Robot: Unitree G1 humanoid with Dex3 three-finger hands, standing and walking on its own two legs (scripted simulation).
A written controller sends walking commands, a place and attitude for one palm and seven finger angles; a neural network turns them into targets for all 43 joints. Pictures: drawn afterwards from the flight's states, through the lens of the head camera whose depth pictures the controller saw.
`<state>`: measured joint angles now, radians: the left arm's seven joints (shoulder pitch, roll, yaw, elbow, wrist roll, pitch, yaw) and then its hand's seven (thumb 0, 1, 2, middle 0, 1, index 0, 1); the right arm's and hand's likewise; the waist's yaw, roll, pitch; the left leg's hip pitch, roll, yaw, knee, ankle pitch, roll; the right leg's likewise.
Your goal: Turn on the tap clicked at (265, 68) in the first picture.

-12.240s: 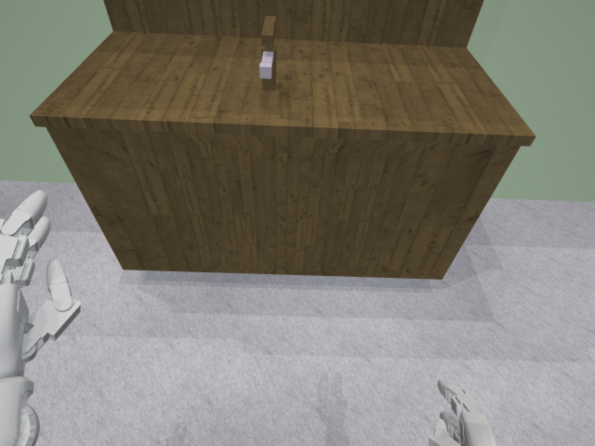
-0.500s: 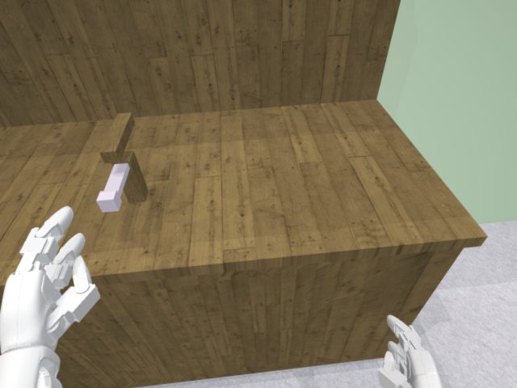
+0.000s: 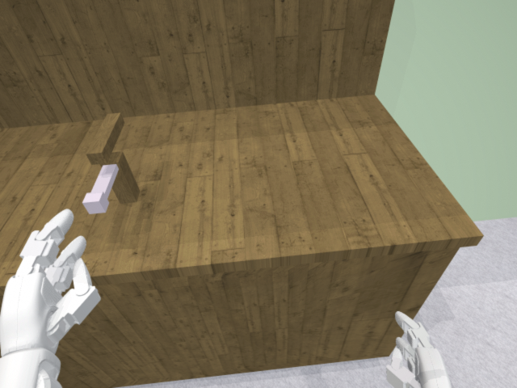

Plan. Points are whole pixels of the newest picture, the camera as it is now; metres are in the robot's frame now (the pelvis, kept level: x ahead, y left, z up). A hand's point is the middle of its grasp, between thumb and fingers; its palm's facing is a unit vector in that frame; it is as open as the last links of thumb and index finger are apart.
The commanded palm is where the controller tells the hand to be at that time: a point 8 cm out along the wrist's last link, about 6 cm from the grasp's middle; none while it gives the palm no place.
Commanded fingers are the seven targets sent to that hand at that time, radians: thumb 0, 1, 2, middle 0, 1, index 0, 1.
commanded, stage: reach beside the lever's end, fingers flat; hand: left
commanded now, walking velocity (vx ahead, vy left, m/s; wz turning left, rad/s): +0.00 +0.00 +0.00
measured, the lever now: (96, 202) +0.36 +0.33 +0.11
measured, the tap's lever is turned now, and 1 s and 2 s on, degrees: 0 0 0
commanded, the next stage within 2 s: none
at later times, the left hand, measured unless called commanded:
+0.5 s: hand (78, 275) +0.21 +0.26 +0.14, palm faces +0.43 -0.89 -0.13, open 7.4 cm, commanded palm +0.16 +0.31 +0.15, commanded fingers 0.00 0.90 0.90 -0.20 -0.29 -0.20 -0.29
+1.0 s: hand (80, 246) +0.26 +0.30 +0.12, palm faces +0.44 -0.89 -0.11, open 7.6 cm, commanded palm +0.22 +0.34 +0.13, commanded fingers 0.00 0.90 0.90 -0.18 -0.23 -0.18 -0.23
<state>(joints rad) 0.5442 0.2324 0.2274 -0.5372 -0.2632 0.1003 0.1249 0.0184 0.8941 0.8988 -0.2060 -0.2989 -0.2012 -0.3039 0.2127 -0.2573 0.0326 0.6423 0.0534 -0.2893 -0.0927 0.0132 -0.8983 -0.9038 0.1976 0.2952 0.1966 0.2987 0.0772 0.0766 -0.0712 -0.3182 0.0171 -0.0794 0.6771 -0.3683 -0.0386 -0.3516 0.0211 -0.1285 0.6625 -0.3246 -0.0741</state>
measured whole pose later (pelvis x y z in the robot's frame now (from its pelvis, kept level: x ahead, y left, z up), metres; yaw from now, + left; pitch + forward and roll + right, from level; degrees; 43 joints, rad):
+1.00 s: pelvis +0.00 +0.02 +0.01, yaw -1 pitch +2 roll +0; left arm 0.19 0.28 0.36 -0.10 -0.26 0.05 0.07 0.02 0.89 0.90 -0.19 -0.25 -0.19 -0.26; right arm 0.19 -0.24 0.04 0.69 0.05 -0.25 -0.11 0.01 -0.90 -0.90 0.20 0.30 0.20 0.30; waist 0.05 0.04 -0.05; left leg -0.31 0.00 -0.04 0.61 -0.34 -0.01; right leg -0.35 0.00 -0.09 0.60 -0.28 -0.04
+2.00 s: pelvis +0.00 +0.03 +0.00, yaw -3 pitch +6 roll -1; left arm -0.16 0.44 0.56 0.51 -0.24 -0.14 -0.10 0.02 0.90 0.90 -0.16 -0.15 -0.15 -0.15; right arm 0.27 -0.27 0.01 0.70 0.05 -0.16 -0.10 0.01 -0.90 -0.90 0.20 0.30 0.20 0.30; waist -0.01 0.03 -0.06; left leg -0.43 0.01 -0.02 0.67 -0.35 0.00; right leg -0.47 0.01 -0.07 0.63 -0.28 -0.03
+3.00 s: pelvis +0.00 +0.02 +0.00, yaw -1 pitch +6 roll -1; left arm -0.16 0.35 0.47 0.45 -0.21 -0.14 0.00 0.02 0.90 0.91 -0.15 -0.15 -0.15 -0.15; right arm 0.23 -0.26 0.01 0.71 0.05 -0.14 -0.11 0.01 -0.90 -0.90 0.20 0.30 0.20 0.30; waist 0.01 0.04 -0.05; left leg -0.41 0.01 -0.05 0.67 -0.35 -0.01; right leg -0.45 0.01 -0.09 0.63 -0.29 -0.05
